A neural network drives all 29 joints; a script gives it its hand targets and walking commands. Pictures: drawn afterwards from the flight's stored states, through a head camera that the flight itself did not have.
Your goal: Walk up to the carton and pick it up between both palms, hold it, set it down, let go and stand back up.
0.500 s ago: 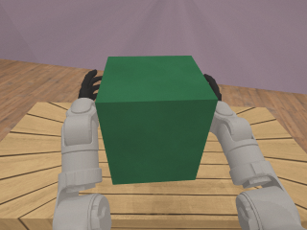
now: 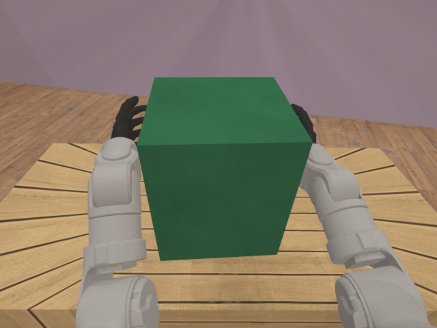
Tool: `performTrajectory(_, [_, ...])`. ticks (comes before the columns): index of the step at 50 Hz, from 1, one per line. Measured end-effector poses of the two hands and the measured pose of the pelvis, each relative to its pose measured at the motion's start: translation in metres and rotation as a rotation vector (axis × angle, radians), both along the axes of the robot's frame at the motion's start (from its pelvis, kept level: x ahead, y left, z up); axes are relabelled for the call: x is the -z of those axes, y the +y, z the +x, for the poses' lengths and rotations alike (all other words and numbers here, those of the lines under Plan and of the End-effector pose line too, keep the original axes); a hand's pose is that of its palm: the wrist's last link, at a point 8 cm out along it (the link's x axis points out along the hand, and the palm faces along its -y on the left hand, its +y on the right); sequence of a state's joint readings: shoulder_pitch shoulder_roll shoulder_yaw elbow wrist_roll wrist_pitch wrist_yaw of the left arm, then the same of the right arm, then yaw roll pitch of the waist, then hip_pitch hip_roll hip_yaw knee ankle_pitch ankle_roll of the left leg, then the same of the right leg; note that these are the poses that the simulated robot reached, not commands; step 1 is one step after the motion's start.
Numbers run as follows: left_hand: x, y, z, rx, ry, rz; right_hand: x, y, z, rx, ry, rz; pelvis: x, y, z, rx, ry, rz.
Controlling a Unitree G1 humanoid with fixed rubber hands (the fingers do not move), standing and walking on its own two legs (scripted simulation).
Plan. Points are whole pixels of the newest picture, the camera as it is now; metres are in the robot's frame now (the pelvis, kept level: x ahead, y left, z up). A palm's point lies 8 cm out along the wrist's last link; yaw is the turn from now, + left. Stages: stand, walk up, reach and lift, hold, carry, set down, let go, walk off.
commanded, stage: hold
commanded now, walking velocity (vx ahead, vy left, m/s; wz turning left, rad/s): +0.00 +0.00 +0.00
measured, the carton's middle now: (217, 168) +0.36 -0.01 +0.18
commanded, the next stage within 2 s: none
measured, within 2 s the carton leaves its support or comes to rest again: neither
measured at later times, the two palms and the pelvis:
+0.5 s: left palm (122, 144) +0.37 +0.14 +0.23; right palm (301, 145) +0.36 -0.16 +0.22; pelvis +0.00 +0.00 +0.00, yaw +1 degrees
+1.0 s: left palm (121, 144) +0.37 +0.15 +0.24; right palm (301, 147) +0.36 -0.16 +0.22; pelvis +0.00 +0.00 +0.00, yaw +0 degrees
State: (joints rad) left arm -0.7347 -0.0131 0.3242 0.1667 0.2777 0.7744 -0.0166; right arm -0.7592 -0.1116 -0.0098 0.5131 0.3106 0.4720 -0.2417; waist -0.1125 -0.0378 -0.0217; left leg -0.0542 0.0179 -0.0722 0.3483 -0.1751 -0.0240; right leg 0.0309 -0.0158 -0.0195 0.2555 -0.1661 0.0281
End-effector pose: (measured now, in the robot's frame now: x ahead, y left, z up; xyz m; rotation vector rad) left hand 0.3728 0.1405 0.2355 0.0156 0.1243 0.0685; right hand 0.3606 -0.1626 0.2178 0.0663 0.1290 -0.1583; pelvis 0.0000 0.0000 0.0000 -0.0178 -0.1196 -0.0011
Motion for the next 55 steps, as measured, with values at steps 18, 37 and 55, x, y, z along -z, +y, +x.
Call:
performTrajectory(18, [0.000, 0.005, -0.002, -0.009, -0.005, -0.021, -0.006, 0.004, 0.001, -0.007, -0.005, -0.006, 0.001, -0.004, 0.004, -0.012, -0.020, -0.001])
performTrajectory(37, [0.002, 0.006, -0.004, -0.005, 0.000, -0.016, -0.002, 0.006, -0.002, -0.004, 0.001, -0.006, 0.000, 0.000, 0.001, -0.005, -0.010, -0.001])
performTrajectory(55, [0.001, 0.004, -0.002, -0.007, 0.005, -0.012, -0.003, 0.004, 0.000, -0.008, 0.005, -0.009, 0.000, -0.001, 0.000, -0.004, -0.004, 0.000])
